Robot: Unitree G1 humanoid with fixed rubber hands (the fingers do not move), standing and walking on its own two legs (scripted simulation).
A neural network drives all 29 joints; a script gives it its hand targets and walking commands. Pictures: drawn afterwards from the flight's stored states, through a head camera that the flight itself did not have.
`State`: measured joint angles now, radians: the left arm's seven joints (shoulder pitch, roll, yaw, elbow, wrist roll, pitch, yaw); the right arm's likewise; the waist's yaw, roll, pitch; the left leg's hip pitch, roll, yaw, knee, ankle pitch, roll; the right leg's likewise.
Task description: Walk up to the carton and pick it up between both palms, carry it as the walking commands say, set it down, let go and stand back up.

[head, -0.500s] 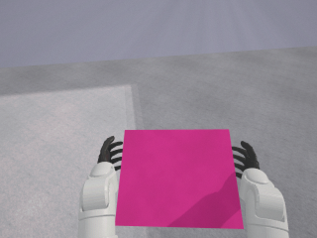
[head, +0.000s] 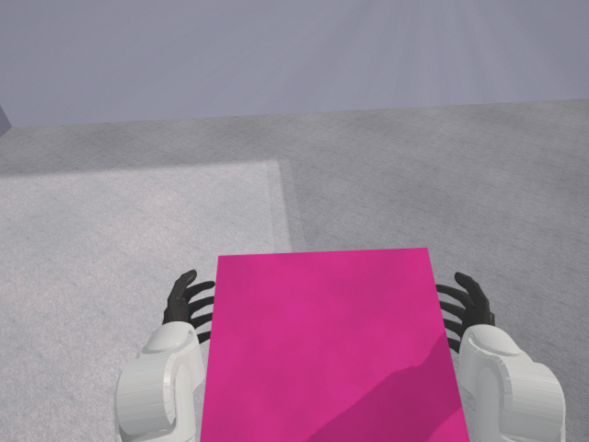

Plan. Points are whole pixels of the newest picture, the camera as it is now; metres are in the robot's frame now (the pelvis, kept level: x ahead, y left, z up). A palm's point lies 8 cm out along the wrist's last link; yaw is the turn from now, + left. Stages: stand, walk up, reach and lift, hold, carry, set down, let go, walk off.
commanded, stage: carry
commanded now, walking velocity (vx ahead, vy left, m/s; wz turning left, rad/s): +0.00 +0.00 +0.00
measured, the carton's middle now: (325, 354) +0.26 -0.01 +0.03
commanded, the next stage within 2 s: none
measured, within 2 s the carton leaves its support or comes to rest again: neither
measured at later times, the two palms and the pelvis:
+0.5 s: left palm (84, 366) +0.19 +0.26 +0.12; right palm (412, 383) +0.18 -0.08 +0.12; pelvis -0.05 +0.09 +0.01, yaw -2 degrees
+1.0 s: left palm (73, 397) +0.17 +0.26 +0.10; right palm (406, 427) +0.15 -0.08 +0.09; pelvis -0.09 +0.11 +0.01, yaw -2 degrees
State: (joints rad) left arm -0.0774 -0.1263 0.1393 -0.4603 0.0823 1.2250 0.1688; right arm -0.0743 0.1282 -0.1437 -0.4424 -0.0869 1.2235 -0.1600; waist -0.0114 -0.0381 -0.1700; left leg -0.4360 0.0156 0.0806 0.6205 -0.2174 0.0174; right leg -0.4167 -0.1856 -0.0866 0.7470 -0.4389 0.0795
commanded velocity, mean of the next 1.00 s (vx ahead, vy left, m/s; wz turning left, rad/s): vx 0.00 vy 0.00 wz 0.00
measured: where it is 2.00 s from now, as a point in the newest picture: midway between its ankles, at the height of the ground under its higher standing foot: outside the picture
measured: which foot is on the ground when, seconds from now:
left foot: down 0.00-0.22, up 0.24-0.36, down 0.38-1.00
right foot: up 0.00-0.16, down 0.18-1.00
